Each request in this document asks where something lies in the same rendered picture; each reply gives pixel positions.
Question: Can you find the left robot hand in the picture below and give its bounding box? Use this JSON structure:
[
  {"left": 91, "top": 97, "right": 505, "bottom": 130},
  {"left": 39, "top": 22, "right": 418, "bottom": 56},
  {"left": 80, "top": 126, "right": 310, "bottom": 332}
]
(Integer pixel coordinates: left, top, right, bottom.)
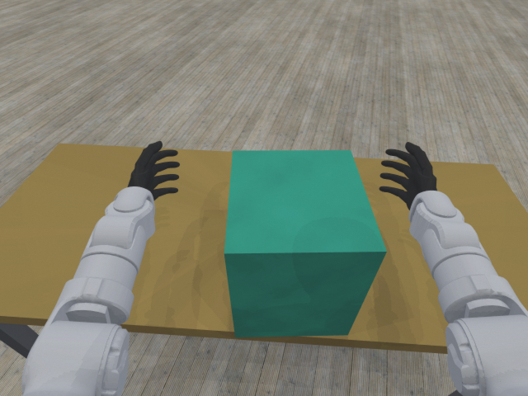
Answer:
[{"left": 128, "top": 141, "right": 180, "bottom": 200}]

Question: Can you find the robot left upper arm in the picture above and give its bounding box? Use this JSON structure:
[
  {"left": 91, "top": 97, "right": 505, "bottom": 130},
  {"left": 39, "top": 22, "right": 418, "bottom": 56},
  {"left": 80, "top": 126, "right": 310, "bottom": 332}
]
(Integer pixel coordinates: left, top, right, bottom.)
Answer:
[{"left": 22, "top": 320, "right": 130, "bottom": 396}]

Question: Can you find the carton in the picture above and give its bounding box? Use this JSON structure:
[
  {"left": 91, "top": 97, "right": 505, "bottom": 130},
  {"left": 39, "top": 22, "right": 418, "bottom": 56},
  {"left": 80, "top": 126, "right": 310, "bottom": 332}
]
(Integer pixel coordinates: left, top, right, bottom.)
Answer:
[{"left": 224, "top": 150, "right": 387, "bottom": 337}]

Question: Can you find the right robot hand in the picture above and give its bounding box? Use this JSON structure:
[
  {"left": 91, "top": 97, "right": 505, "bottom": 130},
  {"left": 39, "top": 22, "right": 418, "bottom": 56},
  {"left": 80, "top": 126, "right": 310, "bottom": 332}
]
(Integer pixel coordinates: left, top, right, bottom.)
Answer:
[{"left": 379, "top": 142, "right": 437, "bottom": 210}]

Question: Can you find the robot right forearm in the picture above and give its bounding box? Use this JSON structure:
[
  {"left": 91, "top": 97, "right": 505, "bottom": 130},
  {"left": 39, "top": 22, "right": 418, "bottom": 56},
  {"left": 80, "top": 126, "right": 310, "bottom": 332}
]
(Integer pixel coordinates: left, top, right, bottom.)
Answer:
[{"left": 408, "top": 191, "right": 528, "bottom": 323}]

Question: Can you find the table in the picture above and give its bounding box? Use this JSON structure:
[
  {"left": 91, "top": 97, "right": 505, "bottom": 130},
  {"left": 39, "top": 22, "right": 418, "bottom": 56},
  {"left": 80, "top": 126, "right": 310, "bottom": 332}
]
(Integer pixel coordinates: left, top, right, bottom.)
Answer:
[{"left": 0, "top": 144, "right": 528, "bottom": 396}]

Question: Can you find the robot left forearm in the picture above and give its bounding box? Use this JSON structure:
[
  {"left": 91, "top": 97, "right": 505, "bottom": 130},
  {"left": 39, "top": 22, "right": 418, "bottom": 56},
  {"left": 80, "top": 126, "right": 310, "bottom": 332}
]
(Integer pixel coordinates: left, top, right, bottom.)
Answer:
[{"left": 21, "top": 186, "right": 155, "bottom": 395}]

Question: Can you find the robot right upper arm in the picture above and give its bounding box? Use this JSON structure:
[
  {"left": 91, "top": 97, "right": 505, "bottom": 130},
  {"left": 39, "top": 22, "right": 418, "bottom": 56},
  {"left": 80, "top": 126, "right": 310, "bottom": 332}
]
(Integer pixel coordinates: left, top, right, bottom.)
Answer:
[{"left": 445, "top": 314, "right": 528, "bottom": 396}]

